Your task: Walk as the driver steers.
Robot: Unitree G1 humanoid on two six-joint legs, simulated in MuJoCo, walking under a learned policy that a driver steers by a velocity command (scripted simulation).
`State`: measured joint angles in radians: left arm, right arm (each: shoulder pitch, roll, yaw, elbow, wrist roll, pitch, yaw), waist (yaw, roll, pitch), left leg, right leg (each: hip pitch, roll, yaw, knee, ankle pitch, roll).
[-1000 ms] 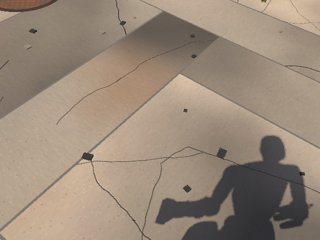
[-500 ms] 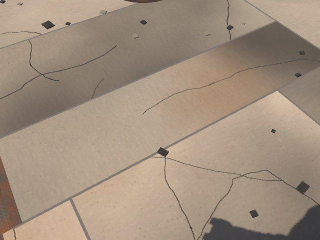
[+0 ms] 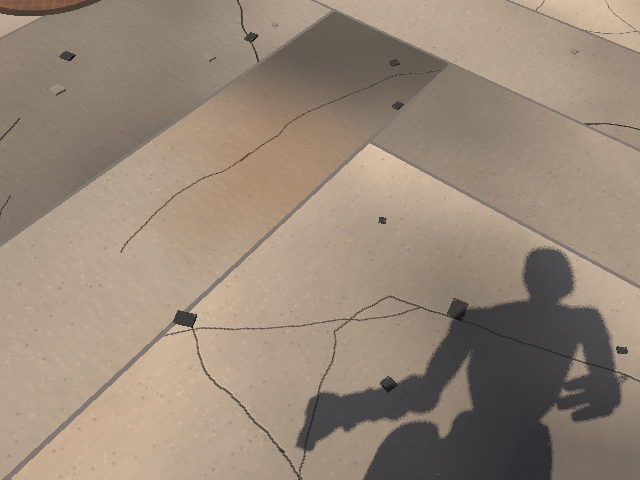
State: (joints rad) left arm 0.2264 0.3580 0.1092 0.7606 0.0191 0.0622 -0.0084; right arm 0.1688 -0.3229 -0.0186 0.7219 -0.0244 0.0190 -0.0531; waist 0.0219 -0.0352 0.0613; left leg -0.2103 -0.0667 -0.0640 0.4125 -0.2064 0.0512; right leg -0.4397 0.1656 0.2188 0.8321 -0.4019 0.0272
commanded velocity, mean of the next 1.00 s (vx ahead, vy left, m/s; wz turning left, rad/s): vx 0.00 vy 0.00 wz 0.21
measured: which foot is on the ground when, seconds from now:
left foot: down 0.00-0.38, up 0.40-0.76, down 0.78-1.00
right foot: up 0.00-0.36, down 0.38-0.78, up 0.80-1.00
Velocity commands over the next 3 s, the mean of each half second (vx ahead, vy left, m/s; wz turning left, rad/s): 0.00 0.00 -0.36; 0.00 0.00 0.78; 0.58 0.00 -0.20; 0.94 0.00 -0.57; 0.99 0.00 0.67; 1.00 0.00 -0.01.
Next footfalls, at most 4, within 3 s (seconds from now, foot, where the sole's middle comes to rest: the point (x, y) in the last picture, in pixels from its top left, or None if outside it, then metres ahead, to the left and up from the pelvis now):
0.38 right None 0.02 -0.13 -0.78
0.78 left None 0.03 0.10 -0.78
1.46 right None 0.30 -0.07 -0.78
1.90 left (307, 332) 0.79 0.05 -0.78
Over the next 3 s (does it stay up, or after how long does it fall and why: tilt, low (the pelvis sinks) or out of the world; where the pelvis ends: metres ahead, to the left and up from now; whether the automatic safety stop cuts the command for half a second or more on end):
stays up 1.57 0.06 -0.01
